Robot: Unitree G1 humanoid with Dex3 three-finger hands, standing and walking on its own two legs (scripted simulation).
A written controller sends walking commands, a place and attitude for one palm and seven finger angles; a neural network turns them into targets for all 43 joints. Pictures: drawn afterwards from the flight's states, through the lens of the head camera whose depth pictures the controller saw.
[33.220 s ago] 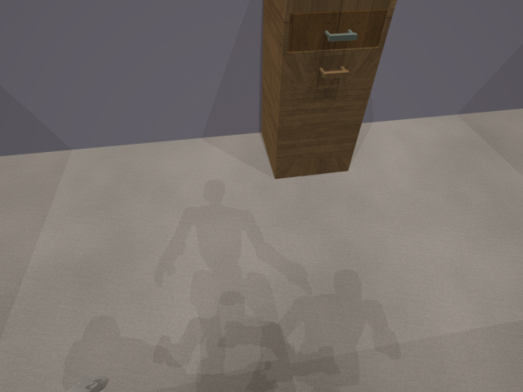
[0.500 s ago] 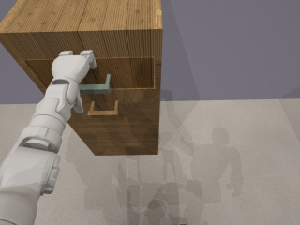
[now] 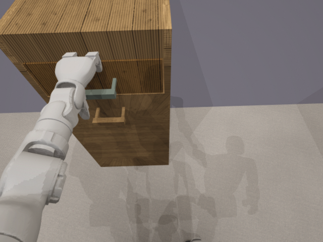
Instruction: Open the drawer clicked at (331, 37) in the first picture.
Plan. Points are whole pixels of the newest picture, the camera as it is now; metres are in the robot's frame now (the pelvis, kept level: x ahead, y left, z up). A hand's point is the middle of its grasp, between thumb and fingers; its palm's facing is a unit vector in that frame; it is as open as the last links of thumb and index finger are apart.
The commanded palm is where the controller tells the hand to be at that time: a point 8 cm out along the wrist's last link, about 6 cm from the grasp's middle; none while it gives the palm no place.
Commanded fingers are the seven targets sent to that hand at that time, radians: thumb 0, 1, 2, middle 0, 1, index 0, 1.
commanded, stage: re-aim the fingers above the handle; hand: left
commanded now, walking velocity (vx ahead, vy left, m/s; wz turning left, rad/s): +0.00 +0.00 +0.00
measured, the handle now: (97, 88) +0.54 +0.17 +0.03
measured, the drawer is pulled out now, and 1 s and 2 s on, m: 0.00 0.00 0.00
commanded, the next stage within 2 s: lower the fingers behind the handle in 1.24 s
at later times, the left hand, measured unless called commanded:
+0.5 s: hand (92, 86) +0.50 +0.16 +0.08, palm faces -0.04 +0.01 -1.00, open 13.7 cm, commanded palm +0.49 +0.16 +0.14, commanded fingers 0.00 -0.50 0.30 -0.30 -1.20 -0.30 -1.20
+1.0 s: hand (95, 85) +0.50 +0.16 +0.08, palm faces -0.02 -0.01 -1.00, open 13.6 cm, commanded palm +0.48 +0.17 +0.14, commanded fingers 0.00 -0.50 0.30 -0.30 -1.20 -0.30 -1.20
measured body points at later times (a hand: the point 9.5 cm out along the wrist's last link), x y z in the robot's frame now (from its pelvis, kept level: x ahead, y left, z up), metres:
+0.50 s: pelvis +0.00 +0.01 +0.00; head +0.08 -0.01 +0.44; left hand +0.50 +0.16 +0.13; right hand +0.01 -0.26 -0.14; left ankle -0.03 +0.11 -0.72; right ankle +0.00 -0.12 -0.72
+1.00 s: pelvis +0.00 +0.00 +0.00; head +0.08 -0.03 +0.44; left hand +0.50 +0.15 +0.13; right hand +0.03 -0.27 -0.14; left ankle -0.03 +0.11 -0.72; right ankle +0.00 -0.12 -0.72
